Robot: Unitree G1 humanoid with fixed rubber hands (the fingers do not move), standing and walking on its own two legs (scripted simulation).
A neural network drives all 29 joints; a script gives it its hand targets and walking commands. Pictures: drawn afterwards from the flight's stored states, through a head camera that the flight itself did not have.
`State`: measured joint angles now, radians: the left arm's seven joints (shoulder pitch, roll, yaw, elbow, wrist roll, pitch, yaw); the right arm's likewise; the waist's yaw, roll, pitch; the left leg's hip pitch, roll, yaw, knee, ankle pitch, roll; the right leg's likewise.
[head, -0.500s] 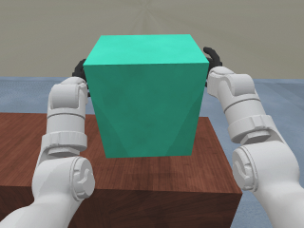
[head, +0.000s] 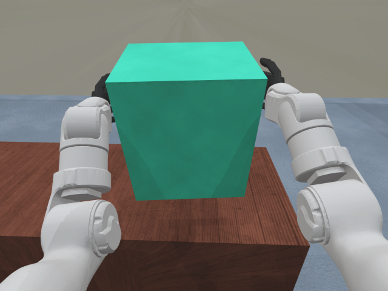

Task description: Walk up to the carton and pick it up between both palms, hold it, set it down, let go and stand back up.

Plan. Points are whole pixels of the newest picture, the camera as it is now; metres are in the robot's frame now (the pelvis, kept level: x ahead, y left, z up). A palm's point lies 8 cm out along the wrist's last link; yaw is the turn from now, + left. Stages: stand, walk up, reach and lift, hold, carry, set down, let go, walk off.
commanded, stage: hold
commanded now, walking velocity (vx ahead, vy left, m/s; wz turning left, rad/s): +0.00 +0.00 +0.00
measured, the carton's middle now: (188, 122) +0.39 +0.02 +0.27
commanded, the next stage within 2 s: none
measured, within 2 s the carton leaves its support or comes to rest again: neither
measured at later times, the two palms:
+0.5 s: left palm (104, 110) +0.37 +0.18 +0.30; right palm (273, 97) +0.37 -0.15 +0.33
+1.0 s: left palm (102, 107) +0.36 +0.18 +0.31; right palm (275, 94) +0.36 -0.15 +0.34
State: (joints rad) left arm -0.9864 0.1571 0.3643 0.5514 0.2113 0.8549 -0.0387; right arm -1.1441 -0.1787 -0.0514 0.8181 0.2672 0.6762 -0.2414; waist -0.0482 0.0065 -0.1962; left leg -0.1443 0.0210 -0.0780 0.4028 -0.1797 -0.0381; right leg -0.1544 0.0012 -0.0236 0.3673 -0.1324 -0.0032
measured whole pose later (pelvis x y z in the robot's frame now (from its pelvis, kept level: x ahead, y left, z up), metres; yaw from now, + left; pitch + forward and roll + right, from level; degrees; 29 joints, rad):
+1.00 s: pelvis +0.00 +0.00 +0.00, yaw +0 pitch -5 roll -1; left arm -1.00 0.16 0.37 0.57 0.21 0.85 -0.04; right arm -1.16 -0.18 -0.05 0.84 0.27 0.68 -0.24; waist -0.05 0.01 -0.20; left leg -0.14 0.02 -0.08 0.40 -0.18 -0.04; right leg -0.15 0.00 -0.02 0.36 -0.13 0.00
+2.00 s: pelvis +0.00 +0.00 +0.00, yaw +0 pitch -5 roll -1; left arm -1.00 0.16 0.37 0.57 0.21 0.85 -0.04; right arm -1.16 -0.18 -0.05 0.84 0.27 0.68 -0.24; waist -0.05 0.01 -0.20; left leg -0.15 0.02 -0.08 0.40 -0.18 -0.04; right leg -0.16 0.00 -0.02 0.36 -0.13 0.00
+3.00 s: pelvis +0.00 +0.00 +0.00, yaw +0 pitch -5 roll -1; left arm -1.06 0.15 0.42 0.60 0.21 0.76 -0.02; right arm -1.19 -0.17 -0.16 0.89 0.25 0.53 -0.21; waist -0.05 -0.01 -0.17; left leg -0.14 0.02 -0.08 0.40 -0.18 -0.04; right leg -0.14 0.00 -0.02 0.36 -0.13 0.00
